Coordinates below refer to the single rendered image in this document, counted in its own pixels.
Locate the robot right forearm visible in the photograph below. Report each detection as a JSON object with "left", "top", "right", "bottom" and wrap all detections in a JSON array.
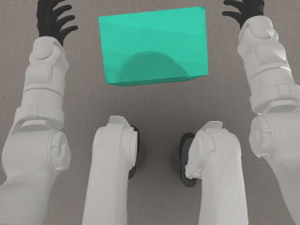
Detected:
[{"left": 237, "top": 15, "right": 300, "bottom": 115}]

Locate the carton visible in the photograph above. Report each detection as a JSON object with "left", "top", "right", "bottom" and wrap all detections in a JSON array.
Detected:
[{"left": 98, "top": 6, "right": 208, "bottom": 87}]

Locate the robot left forearm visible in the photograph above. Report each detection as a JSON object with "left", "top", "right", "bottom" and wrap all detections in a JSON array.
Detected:
[{"left": 2, "top": 36, "right": 69, "bottom": 175}]

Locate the robot left foot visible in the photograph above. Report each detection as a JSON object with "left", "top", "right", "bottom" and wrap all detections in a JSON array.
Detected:
[{"left": 128, "top": 125, "right": 140, "bottom": 179}]

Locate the left robot shin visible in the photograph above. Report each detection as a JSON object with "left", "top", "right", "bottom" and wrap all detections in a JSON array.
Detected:
[{"left": 92, "top": 115, "right": 133, "bottom": 171}]

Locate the right robot hand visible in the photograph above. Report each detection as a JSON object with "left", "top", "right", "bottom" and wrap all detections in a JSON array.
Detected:
[{"left": 222, "top": 0, "right": 264, "bottom": 29}]

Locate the robot right upper arm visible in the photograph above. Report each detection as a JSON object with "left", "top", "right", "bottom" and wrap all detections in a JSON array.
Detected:
[{"left": 248, "top": 111, "right": 300, "bottom": 225}]

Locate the robot left upper arm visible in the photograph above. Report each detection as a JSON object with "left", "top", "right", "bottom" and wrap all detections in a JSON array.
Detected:
[{"left": 0, "top": 129, "right": 71, "bottom": 225}]

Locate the left robot hand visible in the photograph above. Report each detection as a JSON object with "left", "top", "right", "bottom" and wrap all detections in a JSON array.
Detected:
[{"left": 37, "top": 0, "right": 79, "bottom": 47}]

